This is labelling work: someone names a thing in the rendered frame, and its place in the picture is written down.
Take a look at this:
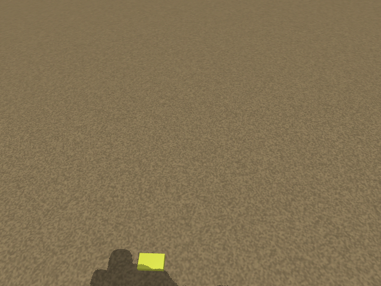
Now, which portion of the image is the small box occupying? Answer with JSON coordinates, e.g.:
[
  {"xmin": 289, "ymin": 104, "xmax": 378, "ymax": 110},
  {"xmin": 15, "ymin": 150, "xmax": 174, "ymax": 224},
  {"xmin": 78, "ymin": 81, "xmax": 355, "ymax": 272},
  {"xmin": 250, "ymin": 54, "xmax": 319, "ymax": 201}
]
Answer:
[{"xmin": 137, "ymin": 253, "xmax": 165, "ymax": 271}]

